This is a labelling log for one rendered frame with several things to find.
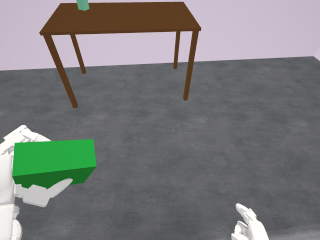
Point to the right robot hand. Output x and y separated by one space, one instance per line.
255 229

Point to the left robot hand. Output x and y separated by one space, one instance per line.
34 195

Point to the robot left forearm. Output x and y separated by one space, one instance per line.
10 227

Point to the sponge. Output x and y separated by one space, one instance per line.
45 163

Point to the table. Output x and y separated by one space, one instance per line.
116 18

